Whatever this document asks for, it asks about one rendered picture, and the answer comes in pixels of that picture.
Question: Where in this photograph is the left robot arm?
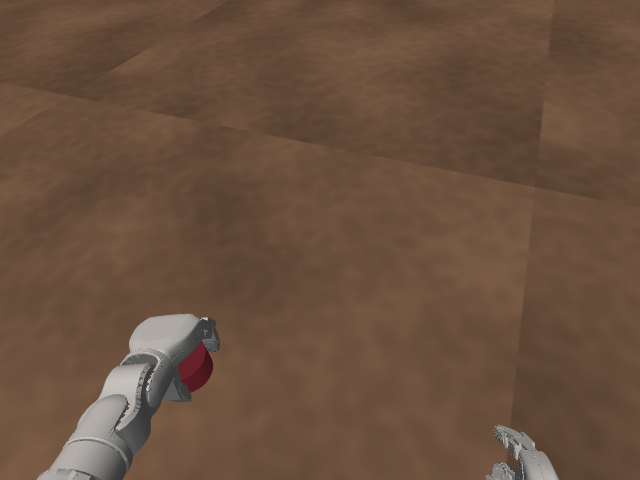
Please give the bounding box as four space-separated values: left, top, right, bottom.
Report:
36 348 174 480

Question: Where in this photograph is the left robot hand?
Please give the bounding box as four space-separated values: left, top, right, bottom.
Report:
129 314 220 402

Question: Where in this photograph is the right robot hand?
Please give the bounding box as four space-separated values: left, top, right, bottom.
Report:
485 425 559 480

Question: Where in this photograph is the tin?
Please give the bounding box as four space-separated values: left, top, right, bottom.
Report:
177 341 213 393

